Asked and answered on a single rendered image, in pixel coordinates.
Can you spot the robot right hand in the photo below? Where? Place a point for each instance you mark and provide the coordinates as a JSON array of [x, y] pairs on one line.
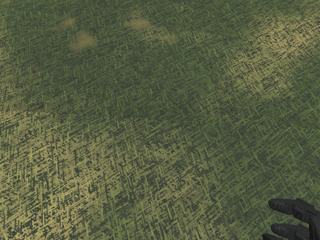
[[301, 210]]

